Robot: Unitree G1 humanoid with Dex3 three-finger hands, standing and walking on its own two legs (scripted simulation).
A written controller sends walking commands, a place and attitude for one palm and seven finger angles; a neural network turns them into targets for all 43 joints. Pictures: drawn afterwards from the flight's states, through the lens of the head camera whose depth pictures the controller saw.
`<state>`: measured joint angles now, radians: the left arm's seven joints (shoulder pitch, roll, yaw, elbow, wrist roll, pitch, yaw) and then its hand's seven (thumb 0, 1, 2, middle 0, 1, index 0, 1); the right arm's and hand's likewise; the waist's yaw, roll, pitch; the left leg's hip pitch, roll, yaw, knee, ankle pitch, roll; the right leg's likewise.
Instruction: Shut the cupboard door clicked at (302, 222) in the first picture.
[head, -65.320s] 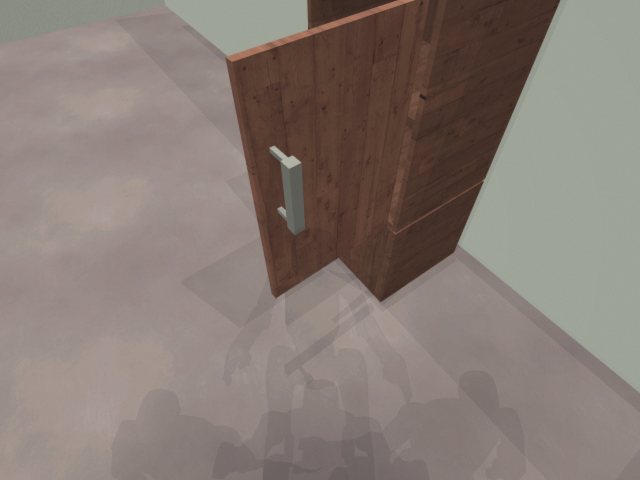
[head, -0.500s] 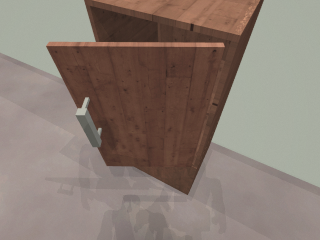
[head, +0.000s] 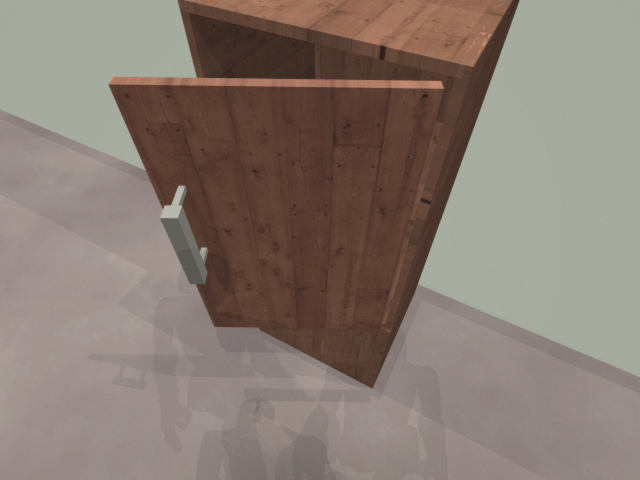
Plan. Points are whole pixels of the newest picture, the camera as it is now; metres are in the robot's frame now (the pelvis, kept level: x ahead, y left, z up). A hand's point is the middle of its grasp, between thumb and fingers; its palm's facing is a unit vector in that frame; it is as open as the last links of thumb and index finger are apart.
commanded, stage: come to a stop and stand still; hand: left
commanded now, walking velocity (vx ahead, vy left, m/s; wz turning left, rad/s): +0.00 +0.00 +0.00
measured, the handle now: (189, 237) +0.44 +0.24 +0.02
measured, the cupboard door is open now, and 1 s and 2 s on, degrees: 27 27 27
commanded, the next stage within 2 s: look again from close up in 1.16 s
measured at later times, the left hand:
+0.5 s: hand out of the picture +0.01 +0.20 -0.18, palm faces +0.02 -0.98 -0.17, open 7.4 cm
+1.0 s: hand out of the picture -0.04 +0.24 -0.18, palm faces +0.00 -0.99 -0.16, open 7.4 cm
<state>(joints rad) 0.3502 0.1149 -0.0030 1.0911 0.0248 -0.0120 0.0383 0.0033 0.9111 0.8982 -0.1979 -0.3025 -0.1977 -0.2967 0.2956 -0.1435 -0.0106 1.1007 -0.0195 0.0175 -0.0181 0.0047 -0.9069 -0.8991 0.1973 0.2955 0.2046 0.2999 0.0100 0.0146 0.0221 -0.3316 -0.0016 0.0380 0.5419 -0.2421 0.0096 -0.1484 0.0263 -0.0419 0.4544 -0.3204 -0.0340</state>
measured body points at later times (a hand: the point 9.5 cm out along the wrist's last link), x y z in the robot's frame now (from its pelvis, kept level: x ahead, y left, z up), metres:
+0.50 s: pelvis +0.00 +0.03 +0.00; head +0.00 +0.05 +0.45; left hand +0.01 +0.25 -0.16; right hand +0.05 -0.20 -0.14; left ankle +0.02 +0.09 -0.74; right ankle -0.05 -0.10 -0.74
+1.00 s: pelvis -0.01 +0.07 +0.00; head +0.00 +0.09 +0.45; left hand -0.04 +0.29 -0.17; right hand +0.00 -0.17 -0.14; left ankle +0.02 +0.09 -0.74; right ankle -0.05 -0.09 -0.74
